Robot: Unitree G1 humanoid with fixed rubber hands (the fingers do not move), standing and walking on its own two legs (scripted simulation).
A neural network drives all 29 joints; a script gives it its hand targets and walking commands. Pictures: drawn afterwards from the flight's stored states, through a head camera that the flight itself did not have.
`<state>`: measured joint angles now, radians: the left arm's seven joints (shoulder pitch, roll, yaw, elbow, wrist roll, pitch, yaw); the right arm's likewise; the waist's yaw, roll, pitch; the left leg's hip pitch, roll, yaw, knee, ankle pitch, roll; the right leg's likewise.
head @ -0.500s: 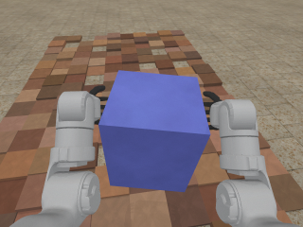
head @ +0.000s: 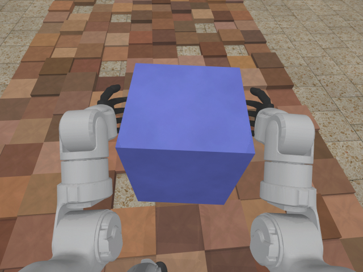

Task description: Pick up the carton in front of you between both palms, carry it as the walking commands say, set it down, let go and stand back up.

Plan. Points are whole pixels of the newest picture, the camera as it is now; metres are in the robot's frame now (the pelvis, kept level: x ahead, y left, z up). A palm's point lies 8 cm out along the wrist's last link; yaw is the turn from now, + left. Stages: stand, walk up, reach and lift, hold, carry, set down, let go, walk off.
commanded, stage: carry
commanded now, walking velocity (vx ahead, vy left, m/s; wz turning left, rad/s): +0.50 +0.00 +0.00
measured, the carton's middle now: (184, 140) +0.40 +0.01 +0.07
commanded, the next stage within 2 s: none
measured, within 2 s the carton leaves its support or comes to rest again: neither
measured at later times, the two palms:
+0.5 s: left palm (144, 22) +0.67 +0.11 +0.19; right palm (261, 27) +0.68 -0.19 +0.19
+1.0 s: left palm (143, 8) +0.93 +0.16 +0.12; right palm (228, 11) +0.92 -0.14 +0.12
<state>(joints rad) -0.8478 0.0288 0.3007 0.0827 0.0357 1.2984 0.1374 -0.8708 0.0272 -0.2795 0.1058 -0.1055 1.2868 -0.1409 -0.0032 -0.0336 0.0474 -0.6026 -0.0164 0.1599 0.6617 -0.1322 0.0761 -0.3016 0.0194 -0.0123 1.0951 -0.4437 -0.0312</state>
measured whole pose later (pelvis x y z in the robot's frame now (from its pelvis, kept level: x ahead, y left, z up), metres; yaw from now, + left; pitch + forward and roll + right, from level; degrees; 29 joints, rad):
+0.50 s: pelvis +0.30 -0.03 +0.03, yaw +1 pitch +4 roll -1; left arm -0.81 -0.02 0.23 0.05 0.09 1.29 0.13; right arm -0.81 -0.05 -0.26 0.06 -0.02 1.29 -0.14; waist 0.01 0.03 0.00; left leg -0.33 0.02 0.02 1.03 -0.45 0.02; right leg -0.47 0.02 -0.13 0.57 -0.19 -0.18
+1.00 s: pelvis +0.58 +0.01 +0.01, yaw +1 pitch +4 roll -2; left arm -0.71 -0.02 0.23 0.20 0.09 1.30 0.12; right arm -0.67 0.04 -0.27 0.19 -0.11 1.27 -0.11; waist -0.02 -0.02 -0.06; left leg -0.37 0.00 0.09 0.52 -0.24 0.08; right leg -0.58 -0.03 -0.04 1.25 -0.40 0.00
